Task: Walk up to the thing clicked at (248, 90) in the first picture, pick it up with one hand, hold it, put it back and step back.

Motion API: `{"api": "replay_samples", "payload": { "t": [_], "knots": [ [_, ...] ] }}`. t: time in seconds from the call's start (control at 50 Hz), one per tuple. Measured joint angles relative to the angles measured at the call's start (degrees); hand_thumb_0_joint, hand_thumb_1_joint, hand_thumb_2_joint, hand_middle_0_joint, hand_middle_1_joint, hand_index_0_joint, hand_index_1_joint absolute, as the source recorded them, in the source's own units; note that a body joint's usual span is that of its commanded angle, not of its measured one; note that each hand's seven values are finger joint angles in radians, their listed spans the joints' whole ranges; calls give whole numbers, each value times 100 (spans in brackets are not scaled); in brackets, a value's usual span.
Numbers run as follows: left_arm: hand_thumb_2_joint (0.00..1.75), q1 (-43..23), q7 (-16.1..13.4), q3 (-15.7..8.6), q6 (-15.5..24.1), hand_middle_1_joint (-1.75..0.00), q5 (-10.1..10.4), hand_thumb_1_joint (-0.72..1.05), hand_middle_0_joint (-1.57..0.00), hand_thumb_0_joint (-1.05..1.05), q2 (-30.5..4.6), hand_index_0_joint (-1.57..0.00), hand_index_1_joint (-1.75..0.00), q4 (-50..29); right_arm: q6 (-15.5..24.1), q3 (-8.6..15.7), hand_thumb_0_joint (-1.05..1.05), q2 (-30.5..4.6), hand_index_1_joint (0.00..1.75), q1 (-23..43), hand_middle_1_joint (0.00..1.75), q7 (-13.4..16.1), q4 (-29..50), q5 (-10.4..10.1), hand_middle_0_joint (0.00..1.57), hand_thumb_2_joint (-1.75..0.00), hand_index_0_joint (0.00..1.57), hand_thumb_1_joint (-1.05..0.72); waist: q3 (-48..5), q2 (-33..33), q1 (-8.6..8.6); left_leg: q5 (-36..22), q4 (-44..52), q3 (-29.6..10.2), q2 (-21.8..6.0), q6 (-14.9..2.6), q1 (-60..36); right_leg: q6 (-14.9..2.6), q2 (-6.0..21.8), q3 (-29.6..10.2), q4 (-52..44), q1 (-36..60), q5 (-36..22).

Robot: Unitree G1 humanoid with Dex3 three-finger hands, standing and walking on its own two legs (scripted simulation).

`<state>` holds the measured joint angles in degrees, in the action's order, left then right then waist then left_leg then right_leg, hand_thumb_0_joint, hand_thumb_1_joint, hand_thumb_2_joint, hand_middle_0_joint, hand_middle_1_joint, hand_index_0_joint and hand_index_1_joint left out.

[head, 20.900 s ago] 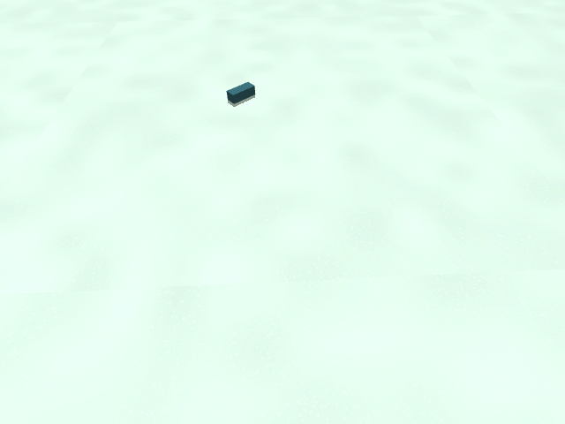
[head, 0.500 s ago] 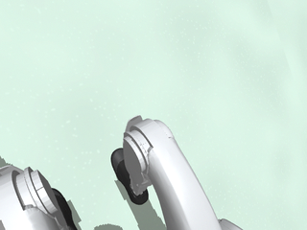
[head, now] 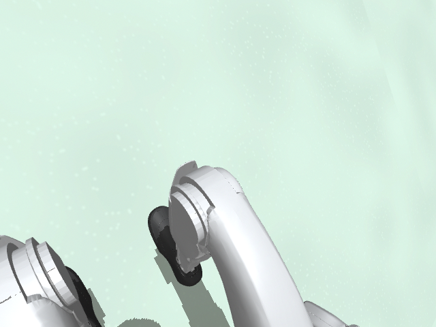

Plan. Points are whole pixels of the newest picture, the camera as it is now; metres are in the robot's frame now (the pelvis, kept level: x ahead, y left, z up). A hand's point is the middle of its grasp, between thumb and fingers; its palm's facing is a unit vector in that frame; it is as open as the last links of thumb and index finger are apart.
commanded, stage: rest palm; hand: left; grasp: from above
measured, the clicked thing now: out of the picture +0.44 +0.33 -0.29
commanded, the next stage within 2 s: close in 0.08 s
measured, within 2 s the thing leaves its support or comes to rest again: neither
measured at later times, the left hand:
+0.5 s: hand out of the picture +0.44 +0.34 -0.26, palm faces -0.22 -0.38 -0.90, open 13.6 cm
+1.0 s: hand out of the picture +0.44 +0.33 -0.26, palm faces -0.23 -0.38 -0.89, open 12.2 cm
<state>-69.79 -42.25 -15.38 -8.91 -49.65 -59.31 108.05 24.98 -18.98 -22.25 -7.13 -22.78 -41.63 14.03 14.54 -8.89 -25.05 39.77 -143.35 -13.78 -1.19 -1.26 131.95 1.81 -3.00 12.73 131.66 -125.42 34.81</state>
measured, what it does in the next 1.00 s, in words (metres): stands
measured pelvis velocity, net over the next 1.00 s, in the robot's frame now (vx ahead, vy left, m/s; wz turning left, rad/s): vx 0.00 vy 0.00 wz -0.02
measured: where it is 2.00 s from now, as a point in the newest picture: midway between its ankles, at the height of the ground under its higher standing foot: (136, 290)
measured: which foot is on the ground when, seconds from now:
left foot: down 0.00-1.00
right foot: down 0.00-1.00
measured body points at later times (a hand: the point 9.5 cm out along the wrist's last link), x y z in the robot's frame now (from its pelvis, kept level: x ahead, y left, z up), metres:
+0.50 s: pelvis +0.00 +0.00 +0.01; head +0.30 +0.12 +0.31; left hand +0.45 +0.35 -0.21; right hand +0.01 -0.24 -0.03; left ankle +0.07 +0.12 -0.29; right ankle +0.13 -0.11 -0.29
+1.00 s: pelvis +0.00 +0.00 +0.01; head +0.30 +0.12 +0.31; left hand +0.45 +0.34 -0.21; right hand +0.01 -0.24 -0.03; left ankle +0.07 +0.12 -0.29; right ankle +0.13 -0.11 -0.29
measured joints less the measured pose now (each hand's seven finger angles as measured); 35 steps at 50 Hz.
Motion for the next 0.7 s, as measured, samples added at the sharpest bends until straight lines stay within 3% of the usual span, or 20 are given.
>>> {"api": "replay_samples", "payload": {
  "t": [0.4, 0.7],
  "knots": [
    [96, -63, -8, -12, -301, -95, 326, -49, -18, 0, -125, -16, -98, -297, -75, -121, 1, -119, 30, -52, 30, -7, 196, -70, 19, -91, 20, -94, 152, -90, -49, -18, 68, -83, -30, -3, -55, 17, -46, 65, -142, 77, -67],
    [85, -62, 106, 106, -399, -87, 377, -37, -27, 0, -50, -26, -89, -369, -147, -107, 1, -94, 30, -67, 30, 65, 224, -108, 19, -91, 20, -93, 79, -24, -58, -20, 138, -87, -50, -11, -60, 22, -63, 67, -227, 82, -85]
  ]
}}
